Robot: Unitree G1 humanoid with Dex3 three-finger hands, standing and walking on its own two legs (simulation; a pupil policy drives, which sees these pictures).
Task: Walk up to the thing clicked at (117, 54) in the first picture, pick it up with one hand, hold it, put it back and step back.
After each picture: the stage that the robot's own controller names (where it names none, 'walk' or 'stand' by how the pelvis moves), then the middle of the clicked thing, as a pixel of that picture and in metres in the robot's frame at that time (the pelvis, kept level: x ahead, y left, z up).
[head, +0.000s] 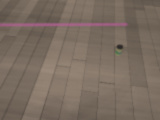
stand; (118, 50) +1.22 -0.38 -0.72
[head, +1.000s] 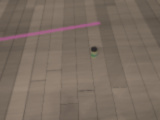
walk; (94, 52) +1.13 -0.01 -0.70
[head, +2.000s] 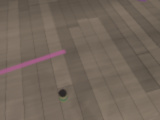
walk; (63, 95) +0.65 +0.21 -0.71
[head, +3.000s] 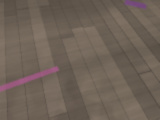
stand; out of the picture +0.35 +0.17 -0.71
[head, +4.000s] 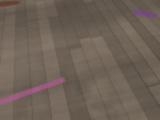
stand; out of the picture +0.30 +0.19 -0.72
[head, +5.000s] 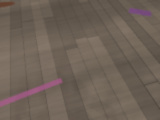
stand; out of the picture +0.28 +0.19 -0.73
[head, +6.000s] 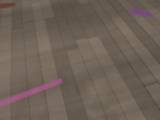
stand; out of the picture +0.29 +0.20 -0.73
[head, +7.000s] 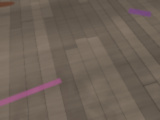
stand; out of the picture +0.28 +0.20 -0.73
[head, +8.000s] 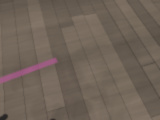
go down; out of the picture +0.31 +0.19 -0.69
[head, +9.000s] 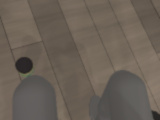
go down; (25, 67) +0.39 +0.20 -0.29
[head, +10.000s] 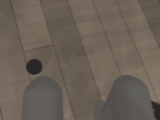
close in; (35, 69) +0.39 +0.19 -0.31
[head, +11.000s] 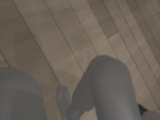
close in; out of the picture +0.39 +0.22 -0.22
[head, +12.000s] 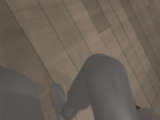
close; out of the picture +0.38 +0.24 -0.22
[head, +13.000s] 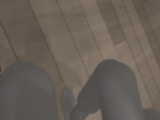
lift; out of the picture +0.33 +0.22 -0.20
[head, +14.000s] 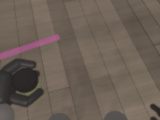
lift; (29, 87) +0.31 +0.18 +0.01
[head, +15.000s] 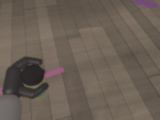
hold; (35, 83) +0.32 +0.17 +0.04
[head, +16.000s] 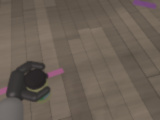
hold; (38, 87) +0.32 +0.17 +0.02
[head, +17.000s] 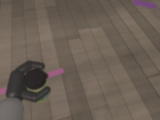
hold; (38, 86) +0.32 +0.17 +0.02
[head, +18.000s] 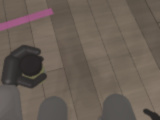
crouch; (34, 70) +0.37 +0.17 -0.07
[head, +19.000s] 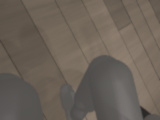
lower; out of the picture +0.40 +0.24 -0.21
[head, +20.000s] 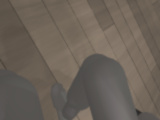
lower; out of the picture +0.39 +0.25 -0.22
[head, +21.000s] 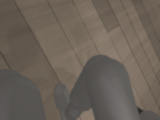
lower; out of the picture +0.39 +0.25 -0.22
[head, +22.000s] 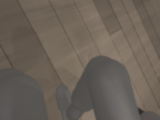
lower; out of the picture +0.39 +0.24 -0.21
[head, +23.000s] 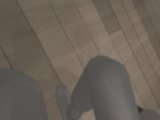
loosen; out of the picture +0.38 +0.23 -0.22
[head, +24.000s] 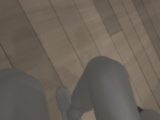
withdraw; out of the picture +0.37 +0.23 -0.23
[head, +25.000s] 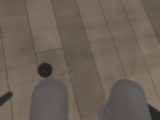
walk; (45, 72) +0.39 +0.17 -0.32
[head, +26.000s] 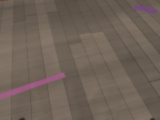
stand; out of the picture +0.31 +0.16 -0.66
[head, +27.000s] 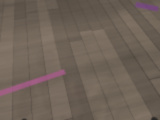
stand; out of the picture +0.32 +0.17 -0.67
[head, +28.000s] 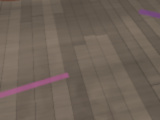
stand; out of the picture +0.32 +0.16 -0.70
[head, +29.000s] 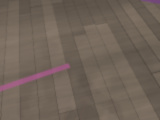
walk; out of the picture +0.35 +0.16 -0.71
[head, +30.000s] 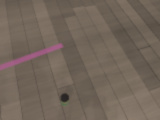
walk; (64, 99) +0.50 +0.11 -0.71
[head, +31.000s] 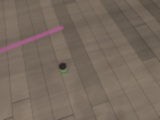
walk; (63, 69) +0.78 +0.23 -0.69
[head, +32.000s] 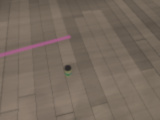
stand; (68, 71) +0.94 +0.18 -0.71
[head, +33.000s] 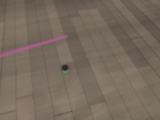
stand; (65, 70) +0.95 +0.19 -0.72
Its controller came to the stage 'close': yes
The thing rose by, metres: 0.74
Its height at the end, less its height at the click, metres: +0.00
